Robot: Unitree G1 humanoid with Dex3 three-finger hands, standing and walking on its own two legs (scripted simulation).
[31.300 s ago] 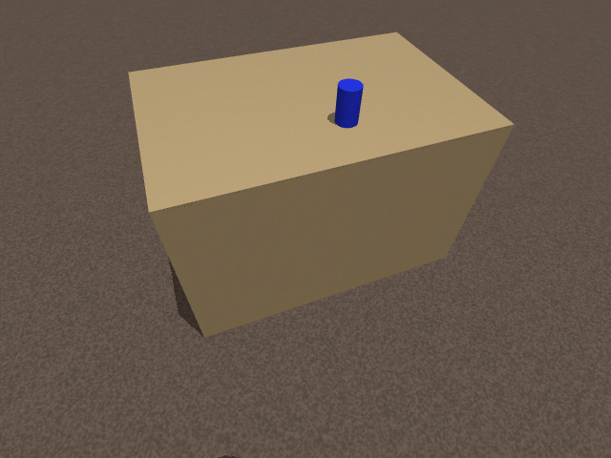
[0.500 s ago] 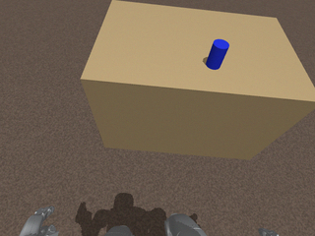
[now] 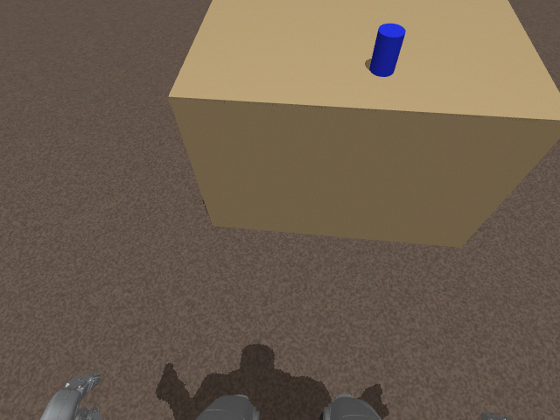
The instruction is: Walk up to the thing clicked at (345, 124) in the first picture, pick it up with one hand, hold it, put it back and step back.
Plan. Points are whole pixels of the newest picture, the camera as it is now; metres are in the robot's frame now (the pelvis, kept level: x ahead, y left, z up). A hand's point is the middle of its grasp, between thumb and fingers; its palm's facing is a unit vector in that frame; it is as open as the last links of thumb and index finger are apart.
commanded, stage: step back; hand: right
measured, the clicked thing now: (386, 51) +0.97 -0.23 -0.05
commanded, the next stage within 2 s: stand in 1.50 s
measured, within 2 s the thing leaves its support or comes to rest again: neither
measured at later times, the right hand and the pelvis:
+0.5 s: hand out of the picture -0.06 -0.30 -0.14, palm faces +0.01 +0.93 -0.37, open 7.4 cm; pelvis -0.16 -0.02 +0.01, yaw -3 degrees
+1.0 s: hand out of the picture -0.09 -0.27 -0.14, palm faces -0.05 +0.93 -0.35, open 7.4 cm; pelvis -0.17 -0.01 +0.01, yaw +1 degrees
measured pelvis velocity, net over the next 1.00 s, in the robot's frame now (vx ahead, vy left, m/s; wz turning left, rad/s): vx -0.17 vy -0.01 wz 0.02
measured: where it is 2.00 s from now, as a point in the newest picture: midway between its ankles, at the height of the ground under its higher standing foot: outside the picture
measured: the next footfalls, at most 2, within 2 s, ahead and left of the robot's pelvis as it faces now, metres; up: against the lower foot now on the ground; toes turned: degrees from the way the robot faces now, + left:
left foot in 0.04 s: +0.02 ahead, +0.12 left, +0.00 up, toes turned -2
right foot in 0.36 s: -0.12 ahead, -0.12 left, +0.00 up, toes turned -1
